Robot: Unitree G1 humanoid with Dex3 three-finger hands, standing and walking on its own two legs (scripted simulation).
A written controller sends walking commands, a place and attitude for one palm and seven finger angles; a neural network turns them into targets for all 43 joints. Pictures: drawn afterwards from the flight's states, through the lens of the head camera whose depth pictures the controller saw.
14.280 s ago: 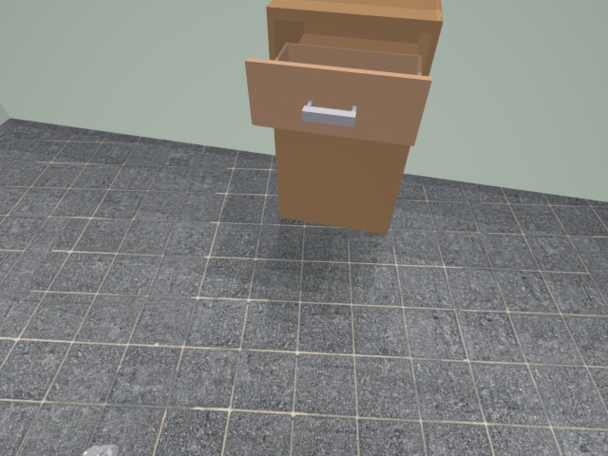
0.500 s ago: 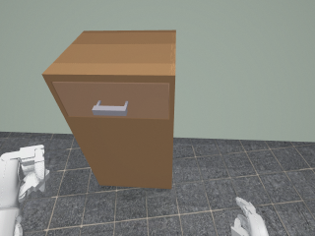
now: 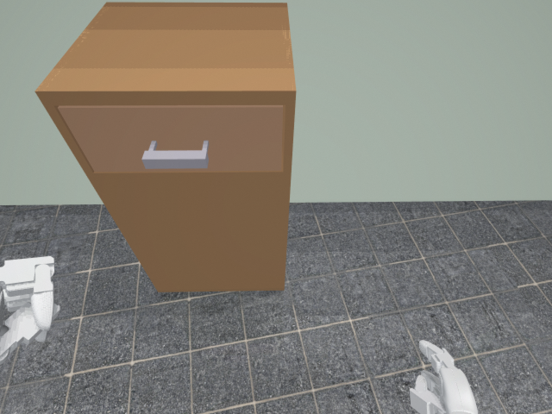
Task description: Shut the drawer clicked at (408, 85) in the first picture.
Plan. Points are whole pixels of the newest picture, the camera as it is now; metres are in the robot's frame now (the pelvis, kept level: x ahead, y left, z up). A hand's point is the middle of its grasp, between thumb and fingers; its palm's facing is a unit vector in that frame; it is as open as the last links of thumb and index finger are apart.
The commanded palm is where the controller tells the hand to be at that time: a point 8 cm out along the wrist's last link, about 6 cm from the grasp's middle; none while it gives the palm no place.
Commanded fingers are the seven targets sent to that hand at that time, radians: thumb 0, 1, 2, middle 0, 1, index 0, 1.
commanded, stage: step back with the hand held close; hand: left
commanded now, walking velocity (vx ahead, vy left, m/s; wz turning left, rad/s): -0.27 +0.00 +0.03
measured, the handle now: (178, 152) +0.61 +0.25 -0.01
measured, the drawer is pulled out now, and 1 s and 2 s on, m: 0.00 0.00 0.00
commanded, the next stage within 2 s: stop stepping back and stand still in 0.62 s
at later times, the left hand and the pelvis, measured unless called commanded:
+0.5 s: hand out of the picture +0.10 +0.24 +0.16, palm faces +0.40 -0.82 -0.41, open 3.2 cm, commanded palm +0.03 +0.29 +0.17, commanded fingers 0.00 0.90 0.90 -1.40 -1.60 -1.40 -1.60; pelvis -0.09 +0.01 -0.02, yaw +1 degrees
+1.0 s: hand out of the picture +0.00 +0.26 +0.17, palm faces +0.38 -0.82 -0.42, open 3.3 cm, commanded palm -0.07 +0.30 +0.17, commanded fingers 0.00 0.90 0.90 -1.40 -1.60 -1.40 -1.60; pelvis -0.20 +0.02 +0.00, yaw +0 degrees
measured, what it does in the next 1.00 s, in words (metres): walks backwards: right foot, then left foot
